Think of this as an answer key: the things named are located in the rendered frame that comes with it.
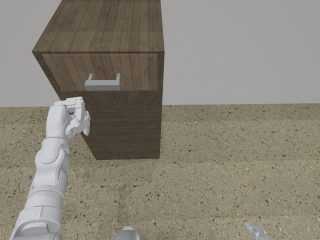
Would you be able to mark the left robot forearm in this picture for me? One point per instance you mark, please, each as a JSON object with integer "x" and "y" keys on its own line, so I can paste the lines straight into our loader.
{"x": 43, "y": 209}

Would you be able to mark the drawer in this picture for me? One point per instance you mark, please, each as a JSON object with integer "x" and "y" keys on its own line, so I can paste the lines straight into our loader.
{"x": 137, "y": 71}

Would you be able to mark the robot left shin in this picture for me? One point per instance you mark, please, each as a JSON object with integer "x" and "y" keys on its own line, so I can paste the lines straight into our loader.
{"x": 127, "y": 228}

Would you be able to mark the left robot hand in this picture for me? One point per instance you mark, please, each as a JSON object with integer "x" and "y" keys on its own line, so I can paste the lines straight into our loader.
{"x": 61, "y": 124}

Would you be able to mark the left robot thigh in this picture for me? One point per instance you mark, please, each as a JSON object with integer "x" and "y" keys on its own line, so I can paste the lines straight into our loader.
{"x": 127, "y": 235}

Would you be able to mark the cabinet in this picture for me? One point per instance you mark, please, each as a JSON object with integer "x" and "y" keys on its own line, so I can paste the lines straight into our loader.
{"x": 124, "y": 124}

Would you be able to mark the handle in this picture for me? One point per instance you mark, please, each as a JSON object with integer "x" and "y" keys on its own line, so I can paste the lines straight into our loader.
{"x": 102, "y": 85}

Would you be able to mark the right robot hand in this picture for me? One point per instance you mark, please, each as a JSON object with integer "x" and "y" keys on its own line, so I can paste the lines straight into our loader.
{"x": 256, "y": 231}

